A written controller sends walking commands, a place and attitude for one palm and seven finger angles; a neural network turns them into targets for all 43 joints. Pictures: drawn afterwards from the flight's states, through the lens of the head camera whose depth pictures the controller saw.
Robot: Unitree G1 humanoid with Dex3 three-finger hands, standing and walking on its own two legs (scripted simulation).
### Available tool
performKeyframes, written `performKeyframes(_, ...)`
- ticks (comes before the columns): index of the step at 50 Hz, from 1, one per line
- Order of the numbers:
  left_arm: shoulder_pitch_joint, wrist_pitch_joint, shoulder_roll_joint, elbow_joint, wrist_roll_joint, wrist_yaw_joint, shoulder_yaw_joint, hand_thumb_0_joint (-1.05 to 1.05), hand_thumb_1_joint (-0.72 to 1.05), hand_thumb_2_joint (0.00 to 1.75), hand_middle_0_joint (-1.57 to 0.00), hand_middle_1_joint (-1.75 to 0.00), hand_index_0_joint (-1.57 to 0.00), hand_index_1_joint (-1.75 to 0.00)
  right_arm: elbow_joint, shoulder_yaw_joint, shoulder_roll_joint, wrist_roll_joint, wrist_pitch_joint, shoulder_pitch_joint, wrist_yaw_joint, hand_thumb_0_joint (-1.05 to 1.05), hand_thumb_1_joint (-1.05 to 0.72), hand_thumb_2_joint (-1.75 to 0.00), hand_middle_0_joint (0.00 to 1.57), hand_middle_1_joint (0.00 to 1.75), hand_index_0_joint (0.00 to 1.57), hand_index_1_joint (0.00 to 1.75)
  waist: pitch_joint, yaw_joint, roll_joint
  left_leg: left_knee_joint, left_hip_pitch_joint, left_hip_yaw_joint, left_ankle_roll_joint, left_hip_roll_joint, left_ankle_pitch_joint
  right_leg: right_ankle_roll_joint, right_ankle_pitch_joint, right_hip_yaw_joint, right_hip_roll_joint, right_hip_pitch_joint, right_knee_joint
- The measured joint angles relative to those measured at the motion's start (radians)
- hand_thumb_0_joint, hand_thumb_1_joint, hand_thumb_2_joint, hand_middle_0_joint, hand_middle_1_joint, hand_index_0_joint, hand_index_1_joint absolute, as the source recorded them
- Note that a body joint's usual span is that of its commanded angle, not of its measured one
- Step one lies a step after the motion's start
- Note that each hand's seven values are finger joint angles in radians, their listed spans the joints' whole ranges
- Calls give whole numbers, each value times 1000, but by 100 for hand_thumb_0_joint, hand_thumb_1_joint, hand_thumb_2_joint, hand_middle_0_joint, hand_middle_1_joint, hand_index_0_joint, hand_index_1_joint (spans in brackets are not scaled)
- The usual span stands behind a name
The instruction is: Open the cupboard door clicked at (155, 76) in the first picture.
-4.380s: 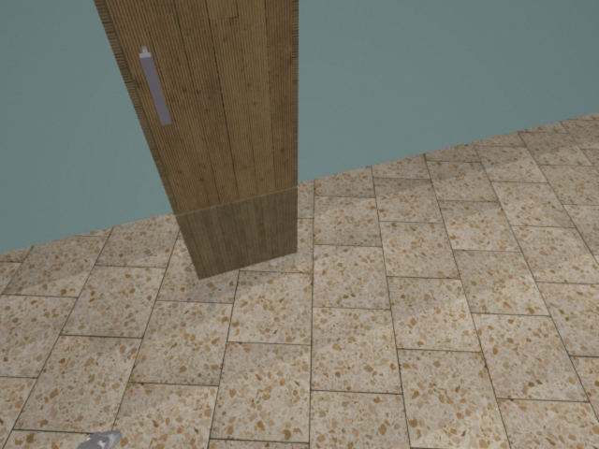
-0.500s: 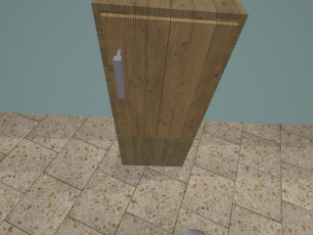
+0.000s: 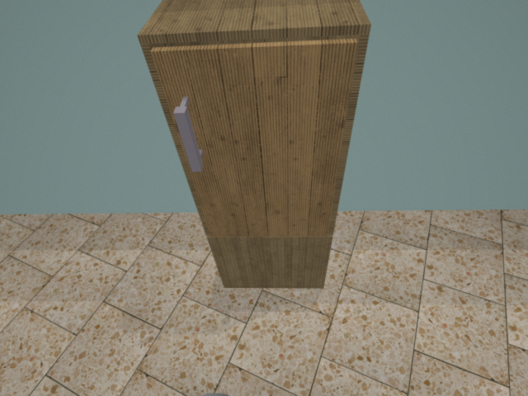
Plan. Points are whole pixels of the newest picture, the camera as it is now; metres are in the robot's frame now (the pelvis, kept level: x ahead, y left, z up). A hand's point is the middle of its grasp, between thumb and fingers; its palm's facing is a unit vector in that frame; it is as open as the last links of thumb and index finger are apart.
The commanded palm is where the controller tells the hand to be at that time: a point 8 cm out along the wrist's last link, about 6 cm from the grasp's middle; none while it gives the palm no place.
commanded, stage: come to a stop and stand still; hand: left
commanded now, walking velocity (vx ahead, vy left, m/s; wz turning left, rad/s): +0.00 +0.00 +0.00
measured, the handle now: (191, 135) +0.59 +0.21 +0.06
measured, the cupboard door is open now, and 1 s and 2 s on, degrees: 0 0 0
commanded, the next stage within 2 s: look again from close up in 0.68 s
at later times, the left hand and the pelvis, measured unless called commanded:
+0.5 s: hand out of the picture -0.01 +0.23 -0.18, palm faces +0.01 -0.98 -0.18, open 7.3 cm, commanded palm none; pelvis -0.02 +0.06 +0.00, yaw -1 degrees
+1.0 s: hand out of the picture -0.02 +0.24 -0.18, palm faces -0.01 -0.98 -0.20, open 7.4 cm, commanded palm none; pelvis -0.02 +0.08 -0.01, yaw -1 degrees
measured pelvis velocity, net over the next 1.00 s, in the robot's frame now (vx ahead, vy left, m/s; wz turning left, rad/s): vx -0.02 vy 0.08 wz -0.02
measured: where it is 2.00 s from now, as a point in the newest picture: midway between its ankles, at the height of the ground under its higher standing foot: outside the picture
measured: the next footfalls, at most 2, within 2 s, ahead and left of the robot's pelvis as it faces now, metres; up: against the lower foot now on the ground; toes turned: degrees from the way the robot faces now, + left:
left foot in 0.14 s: +0.01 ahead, +0.16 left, +0.00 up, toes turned +3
right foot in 0.38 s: +0.03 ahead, -0.07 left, +0.00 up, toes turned -1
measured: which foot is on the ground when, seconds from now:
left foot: up 0.00-0.12, down 0.14-1.00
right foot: down 0.00-0.16, up 0.18-0.36, down 0.38-1.00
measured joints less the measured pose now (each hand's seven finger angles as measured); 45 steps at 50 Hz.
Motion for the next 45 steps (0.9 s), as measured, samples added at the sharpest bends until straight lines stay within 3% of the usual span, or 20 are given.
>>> performKeyframes(4, 17, 9, 19, 13, 5, -7, 6, 0, 91, 89, -20, -30, -20, -30, -4, 10, 10, 8, -17, -2, -3, 1, -91, -90, 19, 30, 20, 30, -5, 14, -21, -212, 90, 18, 15, 7, -32, 15, 19, 5, -2, -17, -6)
performKeyframes(7, 31, 23, 33, 32, -4, -8, 12, 0, 91, 89, -20, -30, -20, -30, -14, 23, 16, 12, -48, 5, -11, 1, -91, -90, 19, 30, 20, 30, -16, 10, -22, -434, 182, 30, 34, 11, 49, 34, 12, 2, 11, -49, 33)
performKeyframes(11, 33, 53, 63, 75, -8, -6, 21, 1, 91, 89, -20, -30, -20, -30, -1, 44, 68, 4, -60, 14, -24, 0, -91, -90, 19, 30, 20, 30, -20, -3, -71, -442, 186, 40, 65, -7, 65, 22, -158, 40, 26, -92, 179)
performKeyframes(14, 34, 46, 62, 94, -8, -11, 13, 1, 91, 89, -20, -30, -20, -30, 21, 59, 93, 4, -63, 21, -39, 1, -92, -90, 19, 30, 20, 30, -26, -5, -75, -501, 207, 44, 76, -18, 93, 16, -186, 40, 45, -94, 263)
performKeyframes(16, 33, 36, 52, 102, -11, -12, 3, 1, 91, 89, -20, -30, -19, -30, 39, 62, 95, 4, -67, 21, -47, 1, -93, -90, 20, 30, 20, 30, -21, -5, -71, -526, 217, 48, 84, -29, 108, 19, -188, 32, 50, -60, 223)
performKeyframes(20, 27, 6, 25, 126, -17, -6, -16, 1, 91, 89, -20, -30, -19, -30, 69, 63, 94, 16, -83, 19, -50, 1, -93, -90, 20, 30, 20, 30, -8, -6, -63, -505, 211, 64, 88, -52, 97, 14, -34, 33, 55, 47, 10)
performKeyframes(24, 23, -6, -12, 152, -19, -2, -35, 1, 92, 89, -20, -30, -19, -30, 94, 62, 84, 20, -81, 15, -49, 1, -93, -90, 20, 30, 20, 30, -4, -24, -20, -520, 230, 61, 89, -38, 101, 7, -45, 27, 71, 77, -26)
performKeyframes(39, 26, -4, -13, 168, -22, 4, -39, 1, 92, 89, -20, -30, -20, -30, 138, 77, 118, 19, -91, 60, -46, 1, -91, -90, 20, 30, 20, 30, -3, -28, -37, -565, 242, 68, 95, -39, 128, 13, -11, 34, 73, 91, -80)
performKeyframes(45, 44, -24, -20, 138, -15, 9, -56, 1, 92, 89, -20, -30, -20, -30, 53, 84, 92, 7, -93, 73, -28, 1, -91, -90, 20, 30, 20, 30, -1, -38, -9, -435, 163, 63, 106, -37, 66, 14, -59, 29, 68, 28, 20)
